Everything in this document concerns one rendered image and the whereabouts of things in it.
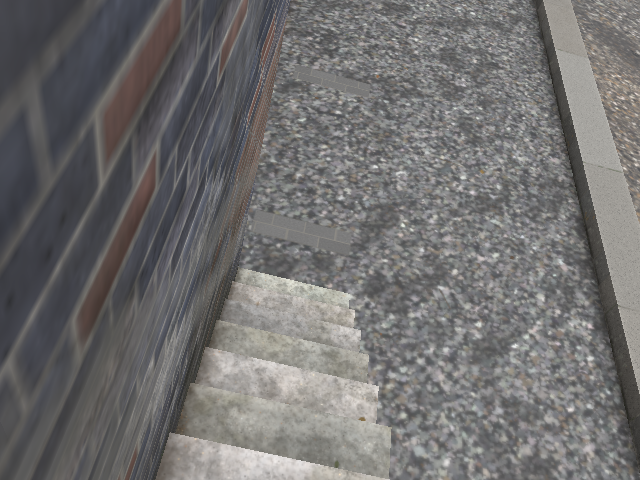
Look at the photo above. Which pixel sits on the stairs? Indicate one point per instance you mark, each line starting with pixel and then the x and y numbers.
pixel 281 392

